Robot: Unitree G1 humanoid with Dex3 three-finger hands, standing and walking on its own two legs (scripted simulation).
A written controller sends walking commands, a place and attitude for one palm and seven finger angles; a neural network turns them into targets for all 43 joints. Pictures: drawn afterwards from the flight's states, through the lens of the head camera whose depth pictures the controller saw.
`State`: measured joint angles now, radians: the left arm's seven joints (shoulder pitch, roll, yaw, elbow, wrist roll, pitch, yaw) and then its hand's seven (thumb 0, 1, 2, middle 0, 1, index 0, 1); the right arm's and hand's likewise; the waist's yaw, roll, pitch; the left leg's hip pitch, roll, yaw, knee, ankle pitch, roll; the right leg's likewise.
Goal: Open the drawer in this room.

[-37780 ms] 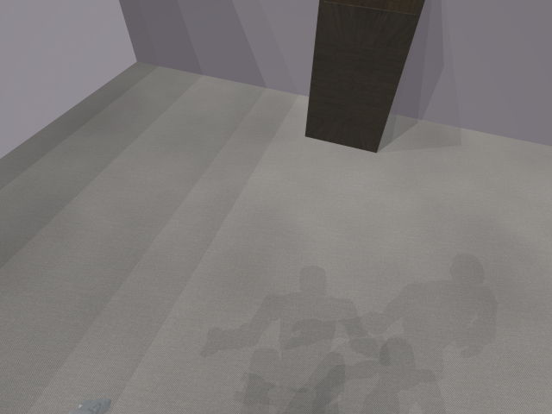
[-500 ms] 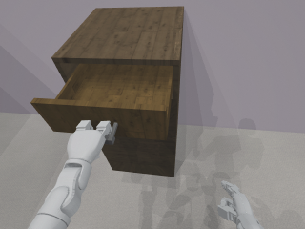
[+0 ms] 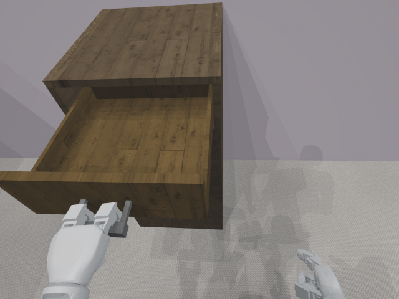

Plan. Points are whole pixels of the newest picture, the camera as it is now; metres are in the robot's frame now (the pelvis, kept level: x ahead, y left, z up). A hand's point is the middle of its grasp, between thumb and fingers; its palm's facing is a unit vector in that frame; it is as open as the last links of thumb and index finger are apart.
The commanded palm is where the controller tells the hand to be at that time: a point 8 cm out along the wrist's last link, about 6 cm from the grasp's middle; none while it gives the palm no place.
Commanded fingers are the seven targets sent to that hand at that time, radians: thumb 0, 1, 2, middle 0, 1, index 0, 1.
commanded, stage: pull the drawer open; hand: left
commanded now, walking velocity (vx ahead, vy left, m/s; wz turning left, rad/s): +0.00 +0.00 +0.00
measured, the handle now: (100, 217) +0.24 +0.22 +0.06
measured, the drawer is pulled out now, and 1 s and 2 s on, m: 0.27 0.30 0.30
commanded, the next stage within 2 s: open the thumb to release the handle in 0.34 s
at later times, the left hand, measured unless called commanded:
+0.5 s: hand (92, 269) +0.16 +0.21 +0.04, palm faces +0.05 -0.09 -0.99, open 5.8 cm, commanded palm +0.13 +0.22 +0.09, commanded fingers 0.00 0.62 0.78 -0.38 -1.32 -0.38 -1.32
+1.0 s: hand (92, 267) +0.16 +0.21 +0.04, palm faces +0.04 -0.10 -0.99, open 12.9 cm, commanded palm +0.13 +0.22 +0.09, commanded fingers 0.00 -0.50 0.30 -0.30 -1.20 -0.30 -1.20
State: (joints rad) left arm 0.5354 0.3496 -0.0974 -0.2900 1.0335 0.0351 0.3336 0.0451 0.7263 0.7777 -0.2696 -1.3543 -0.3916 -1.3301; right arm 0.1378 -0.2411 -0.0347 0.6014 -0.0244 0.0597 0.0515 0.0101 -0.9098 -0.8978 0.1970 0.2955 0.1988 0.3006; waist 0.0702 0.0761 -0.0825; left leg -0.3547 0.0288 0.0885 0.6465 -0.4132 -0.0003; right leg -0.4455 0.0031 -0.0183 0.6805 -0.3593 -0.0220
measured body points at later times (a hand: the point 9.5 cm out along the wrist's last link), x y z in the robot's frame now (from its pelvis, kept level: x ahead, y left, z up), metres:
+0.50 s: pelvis -0.01 -0.01 -0.01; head +0.01 -0.04 +0.44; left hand +0.15 +0.21 +0.09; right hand +0.20 -0.21 -0.11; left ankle -0.06 +0.11 -0.72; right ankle -0.01 -0.10 -0.72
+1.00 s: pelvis -0.04 -0.02 +0.01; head -0.02 -0.05 +0.46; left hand +0.15 +0.21 +0.10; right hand +0.19 -0.22 -0.09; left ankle -0.06 +0.11 -0.72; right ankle -0.01 -0.10 -0.72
